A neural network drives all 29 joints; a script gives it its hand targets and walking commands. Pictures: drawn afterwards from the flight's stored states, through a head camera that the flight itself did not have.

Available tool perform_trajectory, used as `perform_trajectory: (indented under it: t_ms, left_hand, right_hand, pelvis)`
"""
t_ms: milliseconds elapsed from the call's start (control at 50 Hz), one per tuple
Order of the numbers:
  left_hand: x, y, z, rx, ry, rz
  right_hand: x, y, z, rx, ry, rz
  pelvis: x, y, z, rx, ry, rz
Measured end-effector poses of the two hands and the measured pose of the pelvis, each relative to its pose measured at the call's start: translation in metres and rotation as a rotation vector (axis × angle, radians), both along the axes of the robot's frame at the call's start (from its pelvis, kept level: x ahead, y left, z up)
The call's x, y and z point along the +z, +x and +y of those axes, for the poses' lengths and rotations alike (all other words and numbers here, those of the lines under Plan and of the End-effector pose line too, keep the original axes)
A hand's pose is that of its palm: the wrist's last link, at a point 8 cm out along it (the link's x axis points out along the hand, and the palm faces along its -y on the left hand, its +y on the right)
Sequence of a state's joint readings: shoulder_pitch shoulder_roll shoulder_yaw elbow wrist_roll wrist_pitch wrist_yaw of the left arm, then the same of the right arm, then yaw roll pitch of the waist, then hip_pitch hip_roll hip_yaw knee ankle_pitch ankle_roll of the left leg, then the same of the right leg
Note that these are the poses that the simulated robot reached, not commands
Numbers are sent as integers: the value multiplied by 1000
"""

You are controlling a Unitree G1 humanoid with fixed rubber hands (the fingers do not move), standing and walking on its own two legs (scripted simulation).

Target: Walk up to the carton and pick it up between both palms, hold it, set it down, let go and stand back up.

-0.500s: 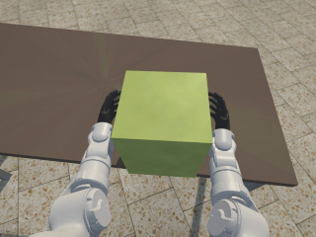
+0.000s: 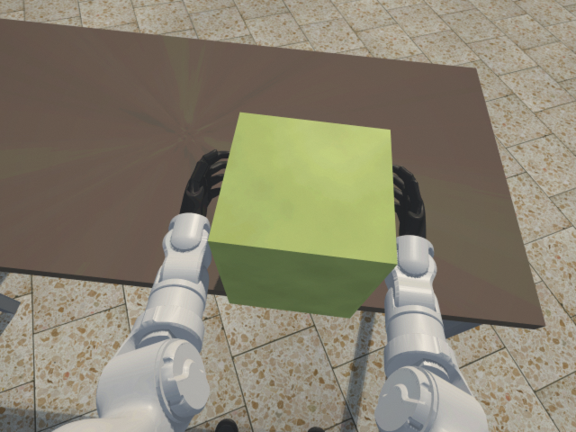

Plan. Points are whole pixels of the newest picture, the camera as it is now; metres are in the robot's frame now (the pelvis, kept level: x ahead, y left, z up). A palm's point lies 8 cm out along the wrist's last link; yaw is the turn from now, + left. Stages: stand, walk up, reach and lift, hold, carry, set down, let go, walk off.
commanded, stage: set down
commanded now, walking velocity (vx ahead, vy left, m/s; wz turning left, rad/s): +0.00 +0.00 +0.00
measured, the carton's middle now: (300, 226) +0.41 -0.04 -0.02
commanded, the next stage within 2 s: none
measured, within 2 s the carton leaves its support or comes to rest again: neither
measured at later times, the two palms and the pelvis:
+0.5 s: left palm (198, 206) +0.43 +0.11 +0.02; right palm (409, 224) +0.39 -0.19 +0.03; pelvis +0.00 +0.00 +0.00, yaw -1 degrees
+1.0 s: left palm (181, 194) +0.45 +0.14 +0.01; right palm (415, 215) +0.41 -0.21 +0.02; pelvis +0.00 +0.01 -0.01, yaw -6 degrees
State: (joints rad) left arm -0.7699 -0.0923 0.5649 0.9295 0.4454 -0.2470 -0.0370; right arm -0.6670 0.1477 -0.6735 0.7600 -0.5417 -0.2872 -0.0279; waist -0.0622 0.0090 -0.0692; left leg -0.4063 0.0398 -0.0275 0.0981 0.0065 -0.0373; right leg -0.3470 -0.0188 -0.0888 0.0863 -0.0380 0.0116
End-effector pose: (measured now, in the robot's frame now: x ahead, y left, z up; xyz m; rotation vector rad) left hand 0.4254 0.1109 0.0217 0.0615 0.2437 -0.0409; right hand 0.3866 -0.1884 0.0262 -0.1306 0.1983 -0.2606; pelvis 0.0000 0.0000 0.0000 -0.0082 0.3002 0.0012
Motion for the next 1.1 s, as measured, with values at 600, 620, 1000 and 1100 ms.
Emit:
perform_trajectory:
  t_ms: [600,620,1000,1100]
  left_hand:
    - [-8,3,1,-5,9,0]
    - [-11,3,1,-8,10,9]
    - [-7,25,27,25,-5,42]
    - [-8,19,35,35,-17,45]
  right_hand:
    - [-3,1,-1,0,27,6]
    - [-4,2,-1,1,37,12]
    - [-10,20,-17,-22,141,55]
    - [-5,10,-40,-52,126,56]
  pelvis:
    - [-1,3,1,-31,3,20]
    - [-1,4,2,-40,4,26]
    - [-12,0,13,-109,1,162]
    - [-13,-6,16,-116,0,152]
